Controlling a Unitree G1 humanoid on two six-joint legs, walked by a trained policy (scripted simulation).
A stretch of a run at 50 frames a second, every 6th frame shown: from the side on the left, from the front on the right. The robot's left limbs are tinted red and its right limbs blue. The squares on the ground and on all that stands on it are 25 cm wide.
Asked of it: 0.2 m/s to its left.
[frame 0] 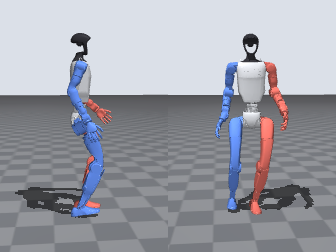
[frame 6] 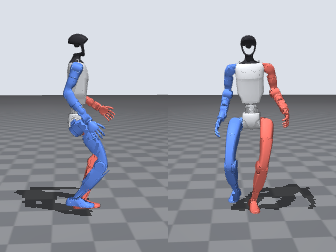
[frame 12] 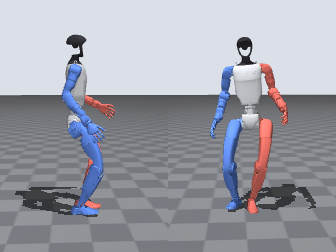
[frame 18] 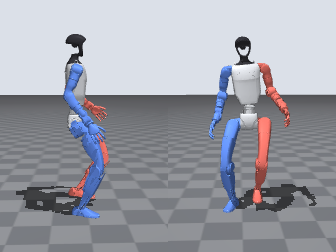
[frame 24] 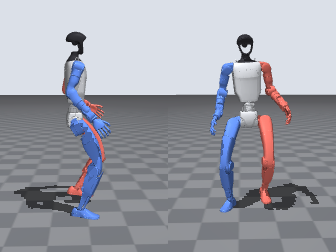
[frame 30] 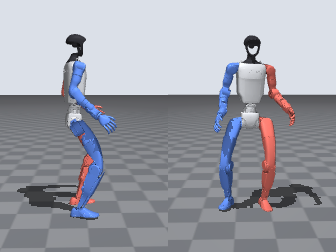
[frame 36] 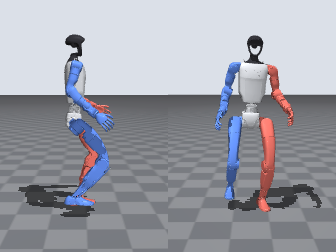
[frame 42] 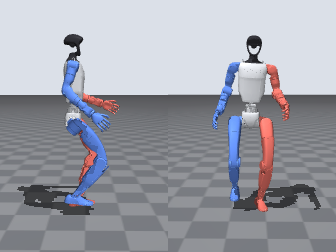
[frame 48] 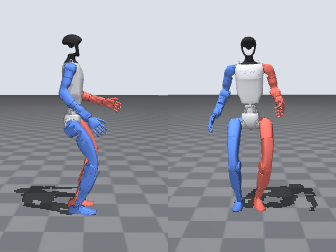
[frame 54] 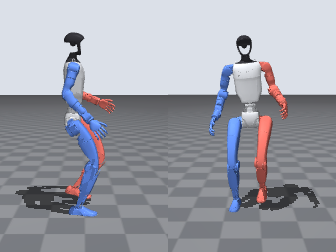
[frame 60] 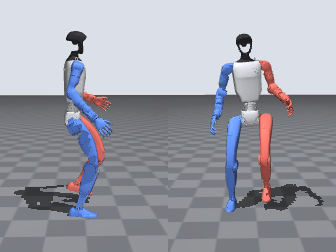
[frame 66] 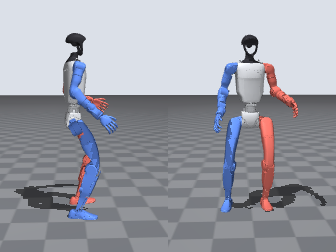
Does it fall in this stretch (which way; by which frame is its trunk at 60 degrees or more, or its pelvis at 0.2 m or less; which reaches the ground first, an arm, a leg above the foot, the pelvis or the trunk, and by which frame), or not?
no
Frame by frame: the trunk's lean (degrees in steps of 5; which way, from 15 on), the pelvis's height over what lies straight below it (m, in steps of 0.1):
0: 0, 0.8
6: 5, 0.7
12: 5, 0.7
18: 5, 0.7
24: 5, 0.7
30: 0, 0.7
36: 5, 0.7
42: 5, 0.7
48: 0, 0.7
54: 5, 0.7
60: 5, 0.8
66: 0, 0.7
